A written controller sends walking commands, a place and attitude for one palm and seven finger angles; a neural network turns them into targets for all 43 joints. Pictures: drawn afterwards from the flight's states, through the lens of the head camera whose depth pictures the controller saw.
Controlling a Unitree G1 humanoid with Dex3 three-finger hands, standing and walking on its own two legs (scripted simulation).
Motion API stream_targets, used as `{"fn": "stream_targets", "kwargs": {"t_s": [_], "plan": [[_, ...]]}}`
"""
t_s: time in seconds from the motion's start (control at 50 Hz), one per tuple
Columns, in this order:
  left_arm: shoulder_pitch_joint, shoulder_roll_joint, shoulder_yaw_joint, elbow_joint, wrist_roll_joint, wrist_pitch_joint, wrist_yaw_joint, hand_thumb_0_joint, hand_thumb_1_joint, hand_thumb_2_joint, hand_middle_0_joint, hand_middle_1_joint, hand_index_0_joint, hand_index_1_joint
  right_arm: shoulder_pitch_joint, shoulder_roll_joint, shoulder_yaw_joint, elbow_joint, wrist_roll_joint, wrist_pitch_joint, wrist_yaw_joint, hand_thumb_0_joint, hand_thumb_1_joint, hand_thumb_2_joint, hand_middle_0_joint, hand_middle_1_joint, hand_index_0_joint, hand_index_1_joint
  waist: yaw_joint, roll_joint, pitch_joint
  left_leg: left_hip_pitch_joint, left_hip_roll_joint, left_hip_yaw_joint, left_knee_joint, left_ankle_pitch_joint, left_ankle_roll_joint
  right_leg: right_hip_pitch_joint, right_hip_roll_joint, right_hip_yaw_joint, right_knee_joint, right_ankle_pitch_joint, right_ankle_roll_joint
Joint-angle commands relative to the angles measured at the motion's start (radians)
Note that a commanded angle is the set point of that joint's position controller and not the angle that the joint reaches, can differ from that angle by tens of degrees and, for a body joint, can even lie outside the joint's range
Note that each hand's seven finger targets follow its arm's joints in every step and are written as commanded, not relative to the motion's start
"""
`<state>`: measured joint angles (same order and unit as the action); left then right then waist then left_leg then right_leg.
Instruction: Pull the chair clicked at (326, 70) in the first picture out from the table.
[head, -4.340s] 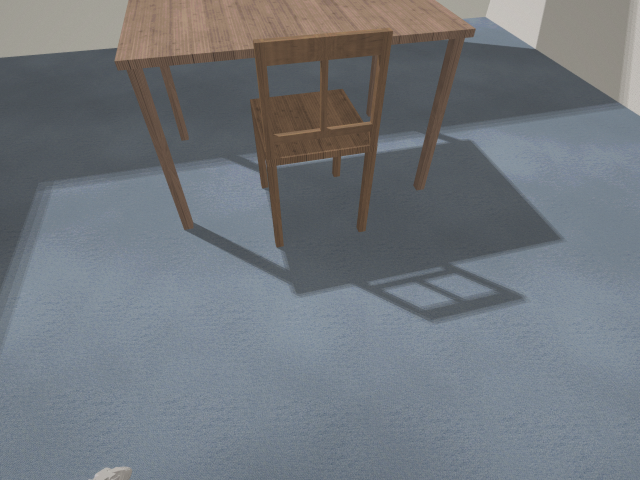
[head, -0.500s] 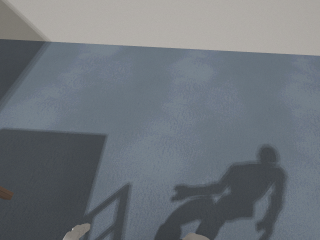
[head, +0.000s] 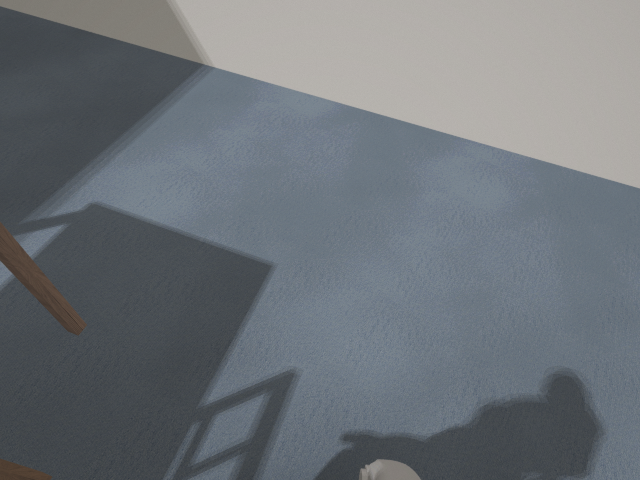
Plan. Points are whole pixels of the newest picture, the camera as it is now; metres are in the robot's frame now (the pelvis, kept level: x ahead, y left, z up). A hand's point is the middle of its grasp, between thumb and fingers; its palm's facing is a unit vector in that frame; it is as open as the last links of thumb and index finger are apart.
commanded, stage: turn to face it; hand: left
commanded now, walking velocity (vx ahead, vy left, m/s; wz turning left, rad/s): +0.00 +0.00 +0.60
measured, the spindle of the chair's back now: out of the picture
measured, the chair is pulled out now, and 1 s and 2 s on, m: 0.00 0.00 0.00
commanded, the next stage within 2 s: take the last steps up to it in 1.86 s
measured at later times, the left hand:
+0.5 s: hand out of the picture +0.01 +0.15 -0.14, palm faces +0.32 -0.90 -0.29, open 7.4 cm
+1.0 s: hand out of the picture -0.13 +0.18 -0.17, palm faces +0.61 -0.74 -0.27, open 7.4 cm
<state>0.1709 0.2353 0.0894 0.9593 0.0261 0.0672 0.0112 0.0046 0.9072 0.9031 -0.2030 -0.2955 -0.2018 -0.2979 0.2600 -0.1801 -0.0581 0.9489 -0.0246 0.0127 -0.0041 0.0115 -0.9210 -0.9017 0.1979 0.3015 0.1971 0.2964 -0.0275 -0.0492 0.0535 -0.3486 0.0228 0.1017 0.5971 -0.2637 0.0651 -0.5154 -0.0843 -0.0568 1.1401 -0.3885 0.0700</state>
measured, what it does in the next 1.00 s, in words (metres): steps on the spot, turning left: right foot, then left foot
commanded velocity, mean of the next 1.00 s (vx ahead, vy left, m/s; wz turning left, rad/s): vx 0.00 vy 0.00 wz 0.60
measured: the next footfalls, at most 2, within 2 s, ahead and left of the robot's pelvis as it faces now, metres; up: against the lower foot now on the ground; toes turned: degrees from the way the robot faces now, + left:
right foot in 0.38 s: +0.04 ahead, -0.17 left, +0.00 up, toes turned +13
left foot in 0.82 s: -0.07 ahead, +0.07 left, +0.00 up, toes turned +37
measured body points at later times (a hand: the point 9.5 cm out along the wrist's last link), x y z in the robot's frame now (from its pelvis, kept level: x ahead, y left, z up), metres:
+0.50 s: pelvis -0.02 -0.07 +0.01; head +0.01 -0.09 +0.45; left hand -0.01 +0.20 -0.12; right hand +0.14 -0.30 -0.15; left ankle -0.02 +0.06 -0.66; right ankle +0.00 -0.18 -0.73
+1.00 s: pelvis -0.04 -0.04 +0.00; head -0.02 +0.00 +0.45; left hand -0.17 +0.21 -0.14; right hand +0.21 -0.18 -0.12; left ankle -0.10 +0.04 -0.73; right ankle +0.03 -0.18 -0.66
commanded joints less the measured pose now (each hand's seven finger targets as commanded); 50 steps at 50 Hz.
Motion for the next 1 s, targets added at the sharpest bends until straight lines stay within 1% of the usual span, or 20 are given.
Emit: {"fn": "stream_targets", "kwargs": {"t_s": [0.0, 0.16, 0.26, 0.32, 0.34, 0.36, 0.38, 0.4, 0.44, 0.48, 0.58, 0.66, 0.72, 0.76, 0.78, 0.8, 0.82, 0.86, 0.9, 0.98], "plan": [[-0.006, 0.058, 0.01, -0.085, -0.01, -0.032, 0.004, 0.0, 0.9, 0.9, -0.2, -0.3, -0.2, -0.3, 0.023, -0.196, -0.044, -0.062, 0.005, -0.022, -0.017, 0.0, -0.9, -0.9, 0.2, 0.3, 0.2, 0.3, 0.001, 0.151, -0.129, 0.23, 0.234, -0.328, -0.288, 0.291, 0.091, -0.077, -0.016, 0.058, -0.021, 0.027, 0.023], [-0.036, 0.081, 0.005, -0.113, -0.013, -0.031, 0.009, 0.0, 0.9, 0.9, -0.2, -0.3, -0.2, -0.3, 0.013, -0.244, -0.061, -0.07, 0.002, 0.002, -0.005, 0.0, -0.9, -0.9, 0.2, 0.3, 0.2, 0.3, -0.026, 0.193, -0.106, 0.217, 0.212, -0.443, -0.299, 0.172, 0.111, -0.007, 0.02, 0.062, -0.204, -0.036, 0.023], [0.019, 0.077, -0.001, -0.125, -0.02, -0.036, 0.014, 0.0, 0.9, 0.9, -0.2, -0.3, -0.2, -0.3, -0.043, -0.267, -0.072, -0.093, -0.001, 0.017, 0.003, 0.0, -0.9, -0.9, 0.2, 0.3, 0.2, 0.3, -0.004, 0.212, -0.117, 0.127, 0.182, -0.509, -0.281, 0.138, 0.102, 0.141, 0.06, 0.054, -0.384, -0.05, 0.001], [0.135, 0.1, 0.007, -0.107, -0.022, -0.042, 0.019, 0.0, 0.9, 0.9, -0.2, -0.3, -0.2, -0.3, -0.107, -0.251, -0.077, -0.123, 0.004, 0.029, 0.012, 0.0, -0.9, -0.9, 0.2, 0.3, 0.2, 0.3, 0.052, 0.203, -0.109, -0.059, 0.11, -0.492, -0.253, -0.005, 0.038, 0.381, 0.072, 0.03, -0.647, 0.076, -0.023], [0.18, 0.152, 0.018, -0.109, -0.011, -0.051, 0.024, 0.0, 0.9, 0.9, -0.2, -0.3, -0.2, -0.3, -0.116, -0.212, -0.073, -0.138, 0.011, 0.034, 0.017, 0.0, -0.9, -0.9, 0.2, 0.3, 0.2, 0.3, 0.076, 0.081, -0.105, -0.189, 0.031, -0.417, -0.106, -0.091, -0.02, 0.495, -0.037, 0.132, -0.831, 0.038, -0.059], [0.158, 0.251, 0.033, -0.134, 0.008, -0.062, 0.03, 0.0, 0.9, 0.9, -0.2, -0.3, -0.2, -0.3, -0.09, -0.128, -0.06, -0.162, 0.016, 0.032, 0.018, 0.0, -0.9, -0.9, 0.2, 0.3, 0.2, 0.3, 0.071, -0.267, -0.084, -0.369, -0.119, -0.185, 0.217, -0.236, -0.114, 0.521, -0.35, 0.48, -0.984, -0.132, -0.178], [0.062, 0.248, 0.012, -0.17, -0.005, -0.051, 0.029, 0.0, 0.9, 0.9, -0.2, -0.3, -0.2, -0.3, -0.108, -0.183, -0.068, -0.166, -0.003, 0.03, 0.017, 0.0, -0.9, -0.9, 0.2, 0.3, 0.2, 0.3, 0.046, -0.177, -0.05, -0.298, -0.072, -0.196, 0.421, -0.271, -0.102, 0.294, -0.415, 0.436, -0.982, -0.089, -0.214], [0.001, 0.215, 0.018, -0.183, -0.007, -0.06, 0.03, 0.0, 0.9, 0.9, -0.2, -0.3, -0.2, -0.3, -0.109, -0.186, -0.073, -0.153, -0.004, 0.042, 0.023, 0.0, -0.9, -0.9, 0.2, 0.3, 0.2, 0.3, 0.017, -0.187, -0.027, -0.268, -0.046, -0.2, 0.519, -0.222, -0.099, 0.221, -0.347, 0.394, -0.975, -0.071, -0.193], [-0.064, 0.141, -0.006, -0.188, -0.008, -0.068, 0.026, 0.0, 0.9, 0.9, -0.2, -0.3, -0.2, -0.3, -0.074, -0.18, -0.068, -0.114, -0.002, 0.046, 0.035, 0.0, -0.9, -0.9, 0.2, 0.3, 0.2, 0.3, -0.027, -0.103, 0.031, -0.258, -0.006, -0.163, 0.612, -0.109, -0.114, 0.206, -0.244, 0.199, -0.9, 0.147, -0.162], [-0.019, 0.127, -0.013, -0.175, -0.005, -0.079, 0.025, 0.0, 0.9, 0.9, -0.2, -0.3, -0.2, -0.3, -0.067, -0.158, -0.058, -0.102, 0.001, 0.045, 0.039, 0.0, -0.9, -0.9, 0.2, 0.3, 0.2, 0.3, -0.011, -0.101, 0.007, -0.262, 0.0, -0.119, 0.605, -0.078, -0.137, 0.309, -0.217, 0.085, -0.83, 0.367, -0.162], [0.127, 0.167, -0.005, -0.124, 0.001, -0.075, 0.024, 0.0, 0.9, 0.9, -0.2, -0.3, -0.2, -0.3, -0.184, -0.135, -0.039, -0.124, 0.007, 0.046, 0.039, 0.0, -0.9, -0.9, 0.2, 0.3, 0.2, 0.3, 0.064, -0.117, -0.038, -0.224, 0.009, -0.058, 0.416, -0.154, -0.154, 0.455, -0.257, 0.033, -0.769, 0.604, -0.185], [0.157, 0.198, 0.005, -0.106, 0.005, -0.067, 0.021, 0.0, 0.9, 0.9, -0.2, -0.3, -0.2, -0.3, -0.222, -0.126, -0.024, -0.132, 0.014, 0.038, 0.039, 0.0, -0.9, -0.9, 0.2, 0.3, 0.2, 0.3, 0.086, -0.181, -0.062, -0.132, 0.001, -0.007, 0.227, -0.189, -0.135, 0.486, -0.274, -0.005, -0.722, 0.7, -0.183], [0.143, 0.212, 0.015, -0.1, 0.004, -0.06, 0.019, 0.0, 0.9, 0.9, -0.2, -0.3, -0.2, -0.3, -0.187, -0.134, -0.022, -0.127, 0.016, 0.026, 0.034, 0.0, -0.9, -0.9, 0.2, 0.3, 0.2, 0.3, 0.074, -0.194, -0.095, -0.026, -0.013, 0.026, 0.064, -0.15, -0.113, 0.482, -0.282, -0.038, -0.661, 0.714, -0.162], [0.12, 0.206, 0.02, -0.1, -0.009, -0.054, 0.014, 0.0, 0.9, 0.9, -0.2, -0.3, -0.2, -0.3, -0.102, -0.178, -0.033, -0.109, 0.01, 0.015, 0.032, 0.0, -0.9, -0.9, 0.2, 0.3, 0.2, 0.3, 0.018, -0.101, -0.142, 0.187, 0.0, 0.012, -0.176, 0.064, -0.09, 0.376, -0.26, -0.109, -0.5, 0.599, -0.091], [0.121, 0.166, 0.018, -0.126, -0.016, -0.051, 0.006, 0.0, 0.9, 0.9, -0.2, -0.3, -0.2, -0.3, -0.035, -0.279, -0.06, -0.101, 0.003, 0.003, 0.027, 0.0, -0.9, -0.9, 0.2, 0.3, 0.2, 0.3, -0.021, 0.128, -0.201, 0.4, 0.181, -0.219, -0.22, 0.321, -0.007, 0.152, -0.174, -0.153, -0.29, 0.335, -0.021], [0.062, 0.104, -0.007, -0.177, -0.016, -0.051, 0.0, 0.0, 0.9, 0.9, -0.2, -0.3, -0.2, -0.3, 0.031, -0.374, -0.081, -0.088, 0.01, 0.005, 0.021, 0.0, -0.9, -0.9, 0.2, 0.3, 0.2, 0.3, -0.059, 0.366, -0.189, 0.468, 0.409, -0.479, -0.212, 0.757, 0.141, -0.092, -0.064, -0.117, -0.096, -0.284, 0.035], [-0.004, 0.124, -0.005, -0.187, -0.006, -0.036, 0.011, 0.0, 0.9, 0.9, -0.2, -0.3, -0.2, -0.3, 0.071, -0.351, -0.078, -0.055, 0.013, 0.007, 0.014, 0.0, -0.9, -0.9, 0.2, 0.3, 0.2, 0.3, -0.075, 0.272, -0.182, 0.39, 0.398, -0.436, -0.205, 0.647, 0.168, -0.086, -0.068, -0.006, -0.011, -0.277, 0.02], [-0.042, 0.117, 0.002, -0.167, -0.013, -0.038, 0.007, 0.0, 0.9, 0.9, -0.2, -0.3, -0.2, -0.3, -0.033, -0.301, -0.065, -0.084, 0.005, 0.005, -0.002, 0.0, -0.9, -0.9, 0.2, 0.3, 0.2, 0.3, -0.042, 0.255, -0.088, 0.248, 0.302, -0.384, -0.228, 0.472, 0.135, -0.093, -0.066, 0.039, 0.026, -0.152, 0.022], [0.019, 0.117, 0.006, -0.137, -0.01, -0.034, -0.002, 0.0, 0.9, 0.9, -0.2, -0.3, -0.2, -0.3, -0.126, -0.264, -0.048, -0.112, 0.004, 0.0, 0.0, 0.0, -0.9, -0.9, 0.2, 0.3, 0.2, 0.3, 0.014, 0.217, -0.062, 0.187, 0.216, -0.299, -0.243, 0.418, 0.085, -0.04, -0.05, 0.033, 0.004, -0.042, 0.026], [0.012, 0.114, 0.001, -0.14, -0.011, -0.031, 0.001, 0.0, 0.9, 0.9, -0.2, -0.3, -0.2, -0.3, -0.098, -0.263, -0.051, -0.113, 0.005, 0.0, 0.0, 0.0, -0.9, -0.9, 0.2, 0.3, 0.2, 0.3, 0.006, 0.191, -0.087, 0.215, 0.196, -0.328, -0.246, 0.407, 0.098, -0.01, -0.019, 0.038, -0.102, -0.025, 0.035]]}}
